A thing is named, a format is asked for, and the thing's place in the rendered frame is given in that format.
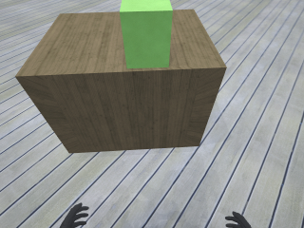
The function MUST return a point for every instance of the right robot hand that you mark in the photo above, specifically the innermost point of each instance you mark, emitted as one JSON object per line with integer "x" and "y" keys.
{"x": 238, "y": 218}

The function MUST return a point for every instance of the carton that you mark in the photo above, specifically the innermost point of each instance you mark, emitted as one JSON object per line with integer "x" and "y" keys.
{"x": 146, "y": 28}

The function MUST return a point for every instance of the left robot hand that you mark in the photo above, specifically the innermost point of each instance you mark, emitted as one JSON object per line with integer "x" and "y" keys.
{"x": 68, "y": 222}

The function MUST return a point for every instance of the pedestal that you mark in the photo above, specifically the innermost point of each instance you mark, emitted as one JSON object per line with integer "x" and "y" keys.
{"x": 78, "y": 79}

